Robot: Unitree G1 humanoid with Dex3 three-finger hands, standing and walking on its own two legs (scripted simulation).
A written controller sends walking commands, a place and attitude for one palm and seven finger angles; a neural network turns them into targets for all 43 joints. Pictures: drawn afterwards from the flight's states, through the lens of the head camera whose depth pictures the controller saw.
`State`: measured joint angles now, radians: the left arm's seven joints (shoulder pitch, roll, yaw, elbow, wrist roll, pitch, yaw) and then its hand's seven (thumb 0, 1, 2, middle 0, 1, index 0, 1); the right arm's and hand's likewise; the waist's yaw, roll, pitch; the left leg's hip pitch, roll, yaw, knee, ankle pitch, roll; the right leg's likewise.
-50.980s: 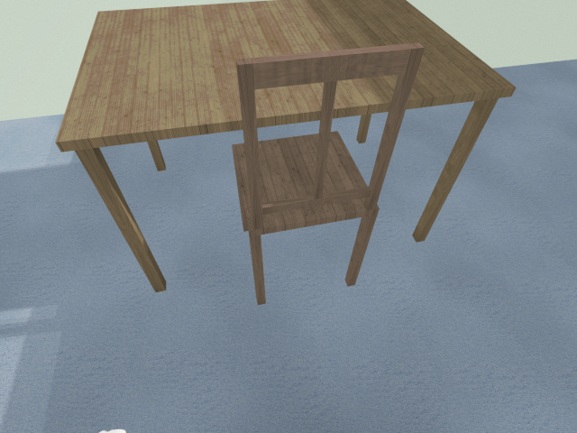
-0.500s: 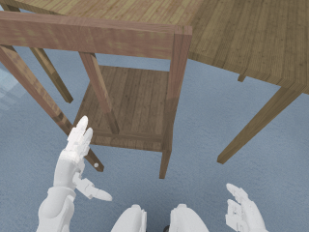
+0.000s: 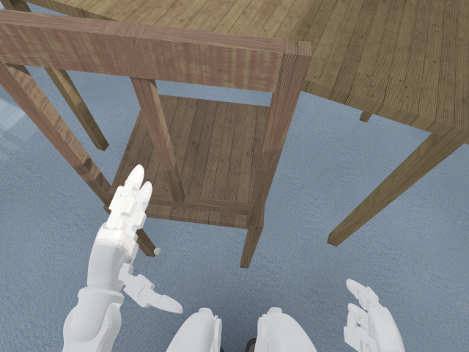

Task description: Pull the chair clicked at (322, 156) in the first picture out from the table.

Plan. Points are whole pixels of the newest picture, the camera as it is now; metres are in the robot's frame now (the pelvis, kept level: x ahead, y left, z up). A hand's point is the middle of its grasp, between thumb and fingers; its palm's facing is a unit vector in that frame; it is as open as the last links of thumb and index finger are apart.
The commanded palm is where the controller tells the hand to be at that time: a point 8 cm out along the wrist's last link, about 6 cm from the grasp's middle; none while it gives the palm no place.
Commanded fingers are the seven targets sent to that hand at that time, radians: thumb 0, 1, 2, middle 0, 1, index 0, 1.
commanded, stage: aim the fingers beside a spindle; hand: left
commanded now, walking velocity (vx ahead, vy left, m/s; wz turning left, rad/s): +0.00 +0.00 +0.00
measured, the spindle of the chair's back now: (165, 154) +0.42 +0.14 +0.05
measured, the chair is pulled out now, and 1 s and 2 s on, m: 0.15 0.15 0.15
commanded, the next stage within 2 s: none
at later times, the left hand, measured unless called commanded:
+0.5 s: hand (156, 245) +0.28 +0.14 +0.00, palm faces -0.07 -1.00 +0.02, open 17.0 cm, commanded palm +0.26 +0.19 +0.01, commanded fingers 0.00 -0.50 0.30 -0.06 -0.08 -0.06 -0.08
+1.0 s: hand (177, 270) +0.24 +0.10 +0.02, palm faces -0.19 -0.98 +0.04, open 16.9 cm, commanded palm +0.25 +0.20 +0.04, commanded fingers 0.00 -0.50 0.30 -0.06 -0.08 -0.06 -0.08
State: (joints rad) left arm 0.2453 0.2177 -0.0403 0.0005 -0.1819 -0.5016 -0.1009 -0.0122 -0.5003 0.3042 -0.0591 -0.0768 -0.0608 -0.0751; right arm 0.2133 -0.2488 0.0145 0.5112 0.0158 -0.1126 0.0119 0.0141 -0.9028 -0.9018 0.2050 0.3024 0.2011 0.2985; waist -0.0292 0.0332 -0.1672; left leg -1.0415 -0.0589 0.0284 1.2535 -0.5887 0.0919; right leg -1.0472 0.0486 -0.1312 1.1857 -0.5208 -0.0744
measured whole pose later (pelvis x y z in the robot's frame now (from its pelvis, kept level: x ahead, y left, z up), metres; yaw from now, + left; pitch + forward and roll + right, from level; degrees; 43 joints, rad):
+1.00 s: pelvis +0.00 +0.00 +0.00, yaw +0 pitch +21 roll -3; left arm 0.33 0.21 -0.10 -0.01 -0.16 -0.37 -0.12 -0.01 -0.50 0.30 -0.06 -0.08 -0.06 -0.08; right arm 0.21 -0.24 0.01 0.47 0.04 -0.10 0.00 0.01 -0.90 -0.90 0.21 0.30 0.20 0.30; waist -0.05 0.02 -0.16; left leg -1.01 -0.05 0.04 1.24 -0.59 0.09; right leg -1.02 0.06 -0.12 1.18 -0.53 -0.08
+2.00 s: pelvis +0.01 +0.00 +0.01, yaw +1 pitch +21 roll -3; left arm 0.12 0.18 -0.01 0.31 -0.26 -0.33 -0.28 0.00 -0.50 0.31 -0.04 -0.07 -0.04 -0.07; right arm 0.21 -0.28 0.04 0.52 0.08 -0.08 0.02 0.02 -0.90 -0.90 0.21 0.30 0.20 0.30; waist -0.02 0.06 -0.20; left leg -1.00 -0.07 0.02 1.21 -0.58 0.10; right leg -1.01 0.04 -0.13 1.15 -0.52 -0.07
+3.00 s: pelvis +0.00 +0.01 +0.00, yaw +0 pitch +22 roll -4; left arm -0.20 0.24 0.07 0.40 -0.17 -0.50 -0.09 -0.01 -0.50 0.30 -0.04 -0.07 -0.03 -0.06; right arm 0.22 -0.26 0.03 0.60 0.02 -0.05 0.04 0.01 -0.90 -0.90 0.21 0.30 0.20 0.30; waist -0.03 0.04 -0.19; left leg -1.07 -0.07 0.03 1.26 -0.58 0.11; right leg -1.07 0.04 -0.13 1.19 -0.51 -0.06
